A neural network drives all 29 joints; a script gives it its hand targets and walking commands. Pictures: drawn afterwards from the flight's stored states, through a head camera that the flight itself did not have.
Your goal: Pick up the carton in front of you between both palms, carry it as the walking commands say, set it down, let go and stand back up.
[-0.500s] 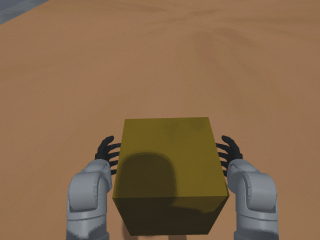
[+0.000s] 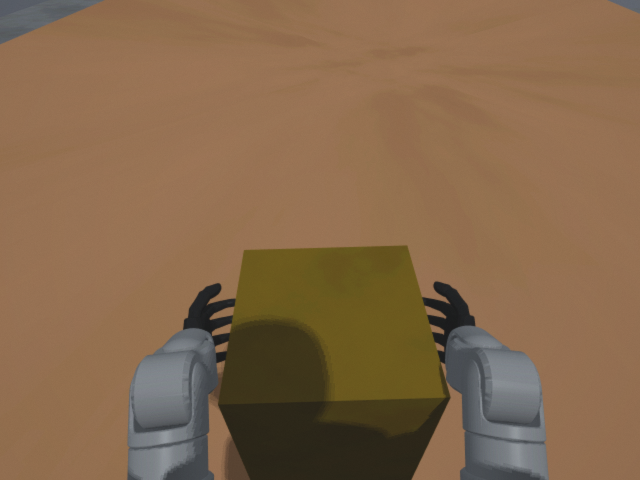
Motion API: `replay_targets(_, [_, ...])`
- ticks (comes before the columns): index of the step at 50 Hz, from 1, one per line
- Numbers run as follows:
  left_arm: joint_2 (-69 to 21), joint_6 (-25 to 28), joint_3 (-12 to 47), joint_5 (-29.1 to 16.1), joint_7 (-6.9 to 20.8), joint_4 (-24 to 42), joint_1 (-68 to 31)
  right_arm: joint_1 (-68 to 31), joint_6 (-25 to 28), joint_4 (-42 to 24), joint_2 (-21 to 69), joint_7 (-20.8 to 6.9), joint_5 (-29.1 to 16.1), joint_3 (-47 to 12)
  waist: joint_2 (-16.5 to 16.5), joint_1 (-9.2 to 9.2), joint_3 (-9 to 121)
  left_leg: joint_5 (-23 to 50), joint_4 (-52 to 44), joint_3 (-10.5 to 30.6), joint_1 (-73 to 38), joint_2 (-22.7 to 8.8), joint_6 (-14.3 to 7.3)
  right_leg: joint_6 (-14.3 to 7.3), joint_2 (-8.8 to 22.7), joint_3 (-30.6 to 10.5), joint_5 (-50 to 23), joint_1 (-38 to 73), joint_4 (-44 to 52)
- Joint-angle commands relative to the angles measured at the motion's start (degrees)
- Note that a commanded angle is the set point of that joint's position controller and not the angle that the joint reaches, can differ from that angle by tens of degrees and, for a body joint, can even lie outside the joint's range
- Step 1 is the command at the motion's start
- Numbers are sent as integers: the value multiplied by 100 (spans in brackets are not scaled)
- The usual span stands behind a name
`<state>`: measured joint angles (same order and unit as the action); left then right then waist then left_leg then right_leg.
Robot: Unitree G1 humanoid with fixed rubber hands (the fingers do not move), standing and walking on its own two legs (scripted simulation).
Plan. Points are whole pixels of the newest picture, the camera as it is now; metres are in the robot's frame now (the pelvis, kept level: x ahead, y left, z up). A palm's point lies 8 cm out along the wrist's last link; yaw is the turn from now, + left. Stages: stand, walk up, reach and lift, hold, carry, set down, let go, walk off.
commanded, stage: carry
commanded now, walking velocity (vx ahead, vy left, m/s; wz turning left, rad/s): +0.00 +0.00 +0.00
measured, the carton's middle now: (328, 369) +0.27 +0.00 +0.01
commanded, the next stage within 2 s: hold in 1.82 s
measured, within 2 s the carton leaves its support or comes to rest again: neither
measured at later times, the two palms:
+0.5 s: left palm (201, 350) +0.25 +0.15 +0.09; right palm (464, 352) +0.25 -0.15 +0.09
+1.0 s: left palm (209, 388) +0.22 +0.14 +0.06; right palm (474, 392) +0.22 -0.16 +0.06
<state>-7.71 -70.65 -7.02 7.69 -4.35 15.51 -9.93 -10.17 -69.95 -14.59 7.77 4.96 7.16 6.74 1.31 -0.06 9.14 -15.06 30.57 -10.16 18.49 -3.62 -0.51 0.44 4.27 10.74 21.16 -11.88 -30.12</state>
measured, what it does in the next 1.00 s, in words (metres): stands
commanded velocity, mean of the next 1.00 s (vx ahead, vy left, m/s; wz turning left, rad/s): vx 0.00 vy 0.00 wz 0.00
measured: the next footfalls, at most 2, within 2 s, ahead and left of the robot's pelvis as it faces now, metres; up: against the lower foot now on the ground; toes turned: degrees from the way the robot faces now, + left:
none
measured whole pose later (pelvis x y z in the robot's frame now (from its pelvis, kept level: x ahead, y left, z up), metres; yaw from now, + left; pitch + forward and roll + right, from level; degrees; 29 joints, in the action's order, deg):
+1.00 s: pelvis -0.04 -0.01 +0.00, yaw +0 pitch +2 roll +0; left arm -7.4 -58.4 -5.7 10.0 -2.4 5.6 -7.0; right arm -6.8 -58.3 -5.6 7.4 3.0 10.0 5.8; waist 0.0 0.1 7.4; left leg -10.8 28.9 -9.9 19.5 -4.9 -0.2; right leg -1.4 2.8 10.9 17.9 -13.6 -29.7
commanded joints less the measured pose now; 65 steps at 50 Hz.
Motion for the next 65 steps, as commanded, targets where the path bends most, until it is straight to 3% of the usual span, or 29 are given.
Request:
replay_targets(1, [-5224,50,4206,-2484,1437,423,-2790,-2634,16,-385,5218,-1495,-2357,-4006,-310,15,1475,4131,151,609,-1119,-725,-95,95,489,-383,-3074,324,-47])
replay_targets(10, [-5254,101,4163,-2443,1417,538,-2611,-2662,35,-668,5216,-1484,-2430,-4149,-92,8,1511,3456,259,535,-965,-630,-70,34,538,-420,-3290,425,-105])
replay_targets(25, [-5164,32,4161,-2456,1442,490,-2704,-2671,-28,-559,5105,-1498,-2363,-4084,-132,3,976,2028,-168,595,-737,-642,-58,-81,558,-560,-1975,88,344])
replay_targets(33, [-5270,195,4204,-2306,1483,157,-2584,-2573,125,-254,5207,-1542,-2241,-4148,-125,6,807,1501,-374,621,-628,-640,-34,-133,556,-614,-1487,-58,552])
replay_targets(49, [-4848,1508,3725,-1536,1470,-625,-2302,-2329,1439,492,4776,-1538,-1523,-3706,-125,14,845,1119,-495,632,-598,-633,-13,-203,548,-666,-1123,-196,692])
replay_targets(61, [-4749,3022,2629,-658,1487,-2120,-2762,-2789,2957,2004,4677,-1562,-619,-2590,-135,-2,891,976,-514,618,-604,-617,12,-243,526,-699,-1009,-281,755])
replay_targets(65, [-5039,3384,2575,-591,1546,-2439,-2989,-3017,3321,2311,4954,-1617,-546,-2537,-131,1,1023,1061,-478,609,-679,-620,8,-259,516,-697,-1139,-219,706])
